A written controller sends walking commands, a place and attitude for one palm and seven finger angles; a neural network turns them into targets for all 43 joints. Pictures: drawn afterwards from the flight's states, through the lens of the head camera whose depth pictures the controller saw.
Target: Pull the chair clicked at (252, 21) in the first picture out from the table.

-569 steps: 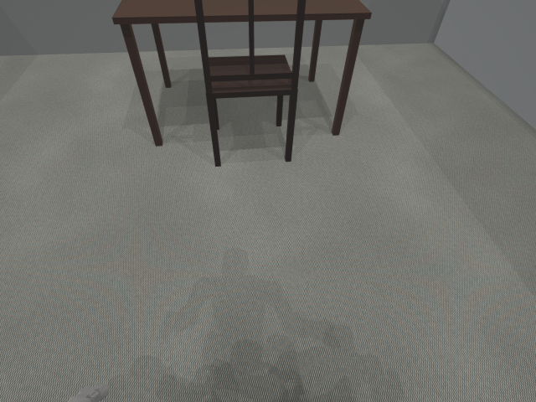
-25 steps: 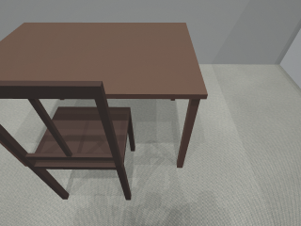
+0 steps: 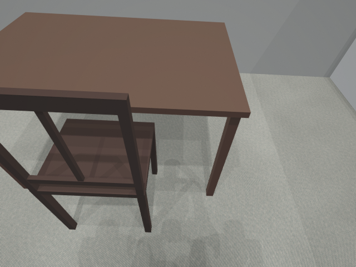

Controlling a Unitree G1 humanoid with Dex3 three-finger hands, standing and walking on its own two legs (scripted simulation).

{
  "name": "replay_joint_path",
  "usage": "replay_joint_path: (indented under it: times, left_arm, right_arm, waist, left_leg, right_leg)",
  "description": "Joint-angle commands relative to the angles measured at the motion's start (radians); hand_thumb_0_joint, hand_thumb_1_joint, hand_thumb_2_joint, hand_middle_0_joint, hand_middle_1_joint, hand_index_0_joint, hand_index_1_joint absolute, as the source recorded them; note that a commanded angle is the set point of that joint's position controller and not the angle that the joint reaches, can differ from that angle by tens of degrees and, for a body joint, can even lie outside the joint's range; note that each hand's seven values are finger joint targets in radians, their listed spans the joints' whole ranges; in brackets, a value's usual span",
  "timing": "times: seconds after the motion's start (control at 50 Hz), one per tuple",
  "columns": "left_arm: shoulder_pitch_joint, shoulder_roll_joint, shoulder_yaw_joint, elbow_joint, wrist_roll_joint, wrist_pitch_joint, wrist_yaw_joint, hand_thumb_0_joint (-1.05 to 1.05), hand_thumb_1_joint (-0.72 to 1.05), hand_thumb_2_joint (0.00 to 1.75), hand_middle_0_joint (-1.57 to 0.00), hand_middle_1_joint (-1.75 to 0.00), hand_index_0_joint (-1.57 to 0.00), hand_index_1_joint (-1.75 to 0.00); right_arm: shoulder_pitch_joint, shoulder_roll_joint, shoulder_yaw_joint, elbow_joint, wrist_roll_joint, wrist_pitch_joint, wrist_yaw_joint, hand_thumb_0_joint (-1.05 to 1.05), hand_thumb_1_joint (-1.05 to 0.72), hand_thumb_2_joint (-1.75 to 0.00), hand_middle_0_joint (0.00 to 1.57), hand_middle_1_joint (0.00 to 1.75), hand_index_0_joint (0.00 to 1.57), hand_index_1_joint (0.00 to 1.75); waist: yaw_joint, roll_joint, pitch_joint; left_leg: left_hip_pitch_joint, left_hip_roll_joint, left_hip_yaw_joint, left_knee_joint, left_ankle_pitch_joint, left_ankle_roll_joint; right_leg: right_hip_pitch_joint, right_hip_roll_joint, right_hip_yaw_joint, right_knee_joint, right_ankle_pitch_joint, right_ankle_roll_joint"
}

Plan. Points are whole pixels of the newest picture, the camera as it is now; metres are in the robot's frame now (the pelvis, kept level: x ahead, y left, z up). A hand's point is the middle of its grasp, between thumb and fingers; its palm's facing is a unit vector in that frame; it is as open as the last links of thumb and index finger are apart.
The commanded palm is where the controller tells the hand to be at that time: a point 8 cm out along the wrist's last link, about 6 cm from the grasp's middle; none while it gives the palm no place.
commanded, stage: look again from close up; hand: left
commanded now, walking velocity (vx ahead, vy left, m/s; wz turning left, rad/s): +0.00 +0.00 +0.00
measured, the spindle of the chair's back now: (64, 150) +0.42 +0.37 -0.06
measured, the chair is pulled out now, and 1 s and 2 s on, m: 0.00 0.00 0.00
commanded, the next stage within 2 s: raise the hand toward the chair's back in 0.38 s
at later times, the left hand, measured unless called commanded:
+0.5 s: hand out of the picture -0.01 +0.16 -0.18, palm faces +0.01 -0.98 -0.17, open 7.4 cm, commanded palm +0.09 +0.21 -0.07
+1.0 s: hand out of the picture +0.11 +0.18 -0.09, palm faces +0.19 -0.98 +0.00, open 10.1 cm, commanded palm +0.12 +0.23 -0.06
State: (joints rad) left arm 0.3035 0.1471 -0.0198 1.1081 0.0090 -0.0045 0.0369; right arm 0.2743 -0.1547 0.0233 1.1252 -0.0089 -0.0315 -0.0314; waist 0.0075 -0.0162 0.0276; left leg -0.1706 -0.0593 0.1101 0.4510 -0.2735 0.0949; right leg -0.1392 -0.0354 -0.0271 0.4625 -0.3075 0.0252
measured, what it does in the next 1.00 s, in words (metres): lowers itself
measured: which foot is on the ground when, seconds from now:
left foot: down 0.00-1.00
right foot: down 0.00-1.00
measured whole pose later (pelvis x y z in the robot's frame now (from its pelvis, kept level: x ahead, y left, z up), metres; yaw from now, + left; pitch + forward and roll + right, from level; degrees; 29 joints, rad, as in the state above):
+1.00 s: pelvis -0.04 -0.05 -0.09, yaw +4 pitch +14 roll -2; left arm 0.48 0.23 0.23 0.17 -0.30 -0.51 -0.33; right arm 0.16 -0.29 -0.06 0.48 0.01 -0.25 -0.02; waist 0.03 -0.05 -0.15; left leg -0.91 0.01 0.01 1.19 -0.52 0.02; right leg -0.85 0.03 -0.14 1.15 -0.55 -0.09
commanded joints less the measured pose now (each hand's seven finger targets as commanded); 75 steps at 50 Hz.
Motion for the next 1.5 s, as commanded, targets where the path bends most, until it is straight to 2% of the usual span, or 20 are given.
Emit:
replay_joint_path:
  times: [0.0,0.42,0.44,0.46,0.48,0.5,0.52,0.54,0.6,0.68,0.74,0.8,0.92,0.96,1.06,1.1,1.2,1.28,1.4,1.48]
  left_arm:
    - [0.066,0.093,0.019,-0.020,0.005,-0.011,0.010,0.00,0.90,0.90,-0.20,-0.30,-0.20,-0.30]
    - [0.080,0.082,0.020,-0.010,0.006,-0.007,0.008,0.00,0.90,0.90,-0.20,-0.30,-0.20,-0.30]
    - [0.078,0.081,0.020,-0.010,0.005,-0.008,0.008,0.00,0.90,0.90,-0.20,-0.30,-0.20,-0.30]
    - [0.098,0.095,0.011,0.006,0.018,-0.027,0.046,0.00,0.90,0.90,-0.20,-0.30,-0.20,-0.30]
    - [-0.568,0.320,0.134,-1.552,-0.169,-0.210,0.045,0.00,0.88,0.89,-0.20,-0.30,-0.20,-0.30]
    - [-0.449,0.371,0.166,-1.531,-0.116,-0.172,0.078,0.00,0.85,0.88,-0.20,-0.29,-0.20,-0.29]
    - [-0.175,0.187,0.066,-1.246,-0.101,-0.123,0.097,0.00,0.83,0.87,-0.19,-0.29,-0.19,-0.29]
    - [0.135,-0.037,-0.058,-0.963,-0.128,-0.025,0.093,0.00,0.81,0.86,-0.19,-0.29,-0.19,-0.29]
    - [-0.028,0.053,0.025,-1.145,-0.160,-0.133,0.029,0.00,0.74,0.83,-0.18,-0.27,-0.18,-0.27]
    - [0.139,0.083,0.202,-0.772,-0.236,-0.393,-0.154,0.00,0.64,0.79,-0.17,-0.26,-0.17,-0.26]
    - [0.260,0.146,0.274,-0.789,-0.312,-0.563,-0.388,0.00,0.57,0.76,-0.17,-0.25,-0.17,-0.25]
    - [0.253,0.226,0.348,-0.799,-0.304,-0.523,-0.463,0.00,0.50,0.73,-0.16,-0.24,-0.16,-0.24]
    - [-0.141,0.312,0.391,-1.422,-0.355,-0.662,-0.355,0.00,0.36,0.67,-0.15,-0.22,-0.15,-0.22]
    - [-0.121,0.240,0.278,-1.470,-0.330,-0.723,-0.340,0.00,0.32,0.65,-0.14,-0.21,-0.14,-0.21]
    - [-0.104,0.231,0.173,-1.225,-0.309,-0.640,-0.454,0.00,0.20,0.60,-0.13,-0.19,-0.13,-0.19]
    - [-0.063,0.260,0.223,-1.064,-0.319,-0.513,-0.507,0.00,0.15,0.58,-0.13,-0.18,-0.13,-0.18]
    - [0.067,0.309,0.422,-1.181,-0.405,-0.284,-0.467,0.00,0.04,0.53,-0.11,-0.16,-0.11,-0.16]
    - [0.105,0.225,0.392,-1.314,-0.384,-0.380,-0.332,0.00,-0.06,0.49,-0.10,-0.15,-0.10,-0.15]
    - [0.015,0.174,0.213,-1.180,-0.289,-0.499,-0.353,0.00,-0.20,0.43,-0.09,-0.13,-0.09,-0.13]
    - [0.000,0.254,0.271,-1.272,-0.324,-0.504,-0.399,0.00,-0.29,0.39,-0.08,-0.11,-0.08,-0.11]
  right_arm:
    - [0.063,-0.107,-0.022,-0.020,0.001,-0.015,-0.010,0.00,-0.90,-0.90,0.20,0.30,0.20,0.30]
    - [0.070,-0.099,-0.024,-0.008,0.000,-0.014,-0.009,0.00,-0.90,-0.90,0.20,0.30,0.20,0.30]
    - [0.072,-0.097,-0.024,-0.005,0.000,-0.015,-0.010,0.00,-0.90,-0.90,0.20,0.30,0.20,0.30]
    - [0.029,-0.138,-0.023,-0.078,0.010,-0.011,-0.002,0.00,-0.90,-0.90,0.20,0.30,0.20,0.30]
    - [0.076,-0.297,-0.070,-0.434,0.048,-0.151,-0.029,0.00,-0.90,-0.90,0.20,0.30,0.20,0.30]
    - [-0.018,-0.206,-0.018,-0.376,0.051,-0.237,-0.059,0.00,-0.90,-0.90,0.20,0.30,0.20,0.30]
    - [-0.004,-0.215,-0.036,-0.327,0.022,-0.279,-0.056,0.00,-0.90,-0.90,0.20,0.30,0.20,0.30]
    - [0.010,-0.149,-0.037,-0.305,0.048,-0.280,-0.039,0.00,-0.90,-0.90,0.20,0.30,0.20,0.30]
    - [-0.046,-0.241,-0.069,-0.465,0.038,-0.306,-0.028,0.00,-0.90,-0.90,0.20,0.30,0.20,0.30]
    - [-0.097,-0.248,-0.090,-0.534,0.017,-0.277,-0.014,0.00,-0.90,-0.90,0.20,0.30,0.20,0.30]
    - [-0.146,-0.264,-0.115,-0.665,0.023,-0.281,0.030,0.00,-0.90,-0.90,0.20,0.30,0.20,0.30]
    - [-0.155,-0.249,-0.118,-0.731,0.040,-0.255,0.047,0.00,-0.90,-0.90,0.20,0.30,0.20,0.30]
    - [-0.102,-0.206,-0.108,-0.768,0.013,-0.259,0.006,0.00,-0.90,-0.90,0.20,0.30,0.20,0.30]
    - [-0.093,-0.203,-0.096,-0.722,0.007,-0.271,-0.005,0.00,-0.90,-0.90,0.20,0.30,0.20,0.30]
    - [-0.087,-0.242,-0.071,-0.659,0.027,-0.294,-0.028,0.00,-0.90,-0.90,0.20,0.30,0.20,0.30]
    - [-0.097,-0.240,-0.071,-0.666,0.048,-0.279,-0.041,0.00,-0.90,-0.90,0.20,0.30,0.20,0.30]
    - [-0.153,-0.195,-0.074,-0.754,0.056,-0.238,-0.039,0.00,-0.90,-0.90,0.20,0.30,0.20,0.30]
    - [-0.134,-0.151,-0.082,-0.726,0.038,-0.242,-0.018,0.00,-0.90,-0.90,0.20,0.30,0.20,0.30]
    - [-0.109,-0.205,-0.083,-0.697,0.033,-0.245,-0.010,0.00,-0.90,-0.90,0.20,0.30,0.20,0.30]
    - [-0.082,-0.228,-0.085,-0.725,0.046,-0.262,-0.026,0.00,-0.90,-0.90,0.20,0.30,0.20,0.30]
  waist:
    - [-0.005,0.018,0.034]
    - [-0.003,0.007,0.038]
    - [-0.004,0.010,0.034]
    - [-0.003,0.018,0.049]
    - [-0.120,0.174,-0.450]
    - [-0.064,0.254,-0.388]
    - [-0.037,0.257,-0.362]
    - [-0.047,0.111,-0.147]
    - [-0.063,0.026,-0.064]
    - [-0.007,-0.416,-0.004]
    - [0.055,-0.167,-0.158]
    - [0.092,0.057,-0.292]
    - [0.000,0.170,-0.459]
    - [-0.043,0.215,-0.421]
    - [-0.118,0.065,-0.278]
    - [-0.084,0.000,-0.271]
    - [0.065,0.004,-0.545]
    - [0.057,0.005,-0.501]
    - [-0.046,-0.003,-0.281]
    - [-0.017,0.056,-0.423]
  left_leg:
    - [0.019,0.180,-0.169,-0.099,0.307,-0.029]
    - [0.012,0.180,-0.172,-0.132,0.205,-0.030]
    - [0.017,0.181,-0.170,-0.129,0.224,-0.030]
    - [-0.023,0.205,-0.182,0.039,0.633,-0.064]
    - [0.321,0.123,-0.215,-0.019,0.629,-0.126]
    - [0.336,0.173,-0.182,-0.078,0.652,-0.154]
    - [0.267,0.177,-0.199,-0.103,0.606,-0.175]
    - [0.124,0.161,-0.220,-0.116,0.462,-0.153]
    - [-0.077,0.093,-0.184,0.064,0.149,-0.099]
    - [-0.508,0.049,-0.149,0.307,-0.087,-0.088]
    - [-0.560,0.013,-0.103,0.421,-0.026,-0.113]
    - [-0.598,0.006,-0.080,0.483,0.017,-0.102]
    - [-0.608,0.054,-0.126,0.620,-0.007,-0.062]
    - [-0.568,0.065,-0.142,0.645,0.027,-0.058]
    - [-0.729,0.078,-0.168,0.696,-0.105,-0.042]
    - [-0.790,0.073,-0.164,0.689,-0.120,-0.042]
    - [-0.682,0.051,-0.157,0.605,0.042,-0.054]
    - [-0.629,0.064,-0.160,0.570,0.113,-0.066]
    - [-0.700,0.068,-0.177,0.591,-0.067,-0.054]
    - [-0.616,0.066,-0.180,0.556,-0.070,-0.053]
  right_leg:
    - [-0.057,-0.064,0.056,-0.047,0.170,-0.050]
    - [-0.065,-0.069,0.065,-0.061,0.149,-0.051]
    - [-0.063,-0.068,0.064,-0.057,0.159,-0.051]
    - [-0.098,-0.080,0.071,-0.046,0.314,-0.035]
    - [-0.124,0.027,-0.031,0.046,0.303,-0.034]
    - [-0.180,0.030,-0.004,0.166,0.084,-0.040]
    - [-0.242,0.034,-0.024,0.199,-0.067,-0.056]
    - [-0.301,0.024,-0.031,0.211,-0.080,-0.048]
    - [-0.300,0.025,-0.052,0.078,0.018,-0.050]
    - [-0.551,0.032,-0.040,0.211,-0.185,-0.048]
    - [-0.460,0.008,0.036,0.336,-0.044,-0.075]
    - [-0.464,0.012,0.064,0.433,0.033,-0.079]
    - [-0.546,0.034,0.144,0.471,-0.036,-0.054]
    - [-0.631,0.050,0.114,0.500,-0.004,-0.067]
    - [-0.717,0.051,0.111,0.462,-0.154,-0.042]
    - [-0.669,0.048,0.139,0.427,-0.199,-0.035]
    - [-0.384,0.027,0.111,0.443,0.024,-0.024]
    - [-0.434,0.037,0.048,0.489,0.167,-0.029]
    - [-0.705,0.057,0.014,0.500,-0.118,-0.049]
    - [-0.640,0.053,0.015,0.482,-0.137,-0.054]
